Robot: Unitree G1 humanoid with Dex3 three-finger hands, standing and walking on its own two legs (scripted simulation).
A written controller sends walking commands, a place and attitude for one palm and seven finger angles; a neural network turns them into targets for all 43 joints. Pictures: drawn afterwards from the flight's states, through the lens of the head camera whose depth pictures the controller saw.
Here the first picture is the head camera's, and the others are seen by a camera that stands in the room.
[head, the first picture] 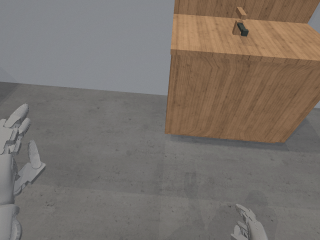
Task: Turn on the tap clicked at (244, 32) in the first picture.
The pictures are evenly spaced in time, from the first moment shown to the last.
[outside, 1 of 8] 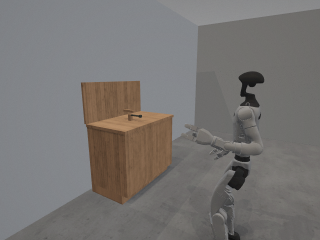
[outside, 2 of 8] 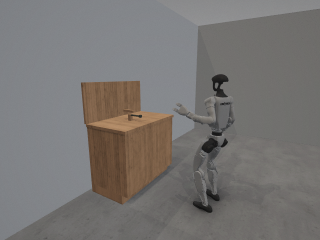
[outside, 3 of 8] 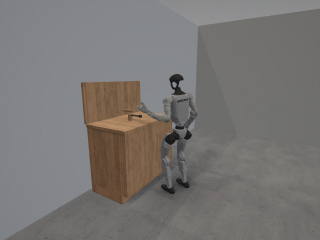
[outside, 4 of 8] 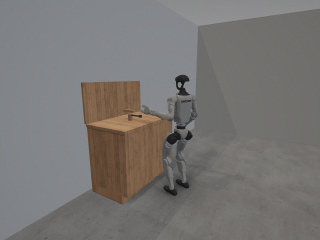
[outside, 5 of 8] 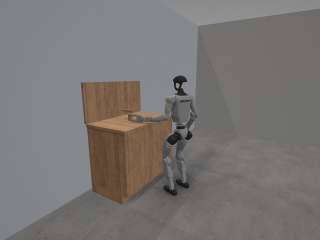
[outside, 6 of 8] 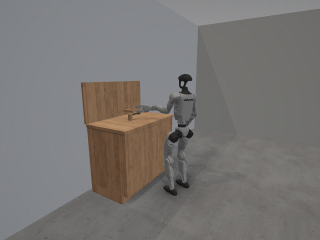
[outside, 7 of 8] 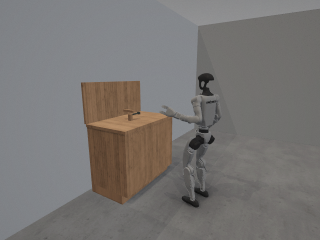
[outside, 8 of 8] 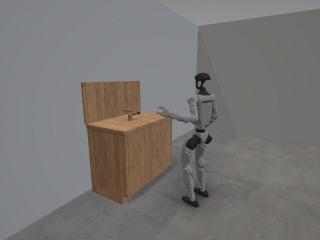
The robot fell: no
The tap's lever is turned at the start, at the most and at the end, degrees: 0 86 86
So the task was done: yes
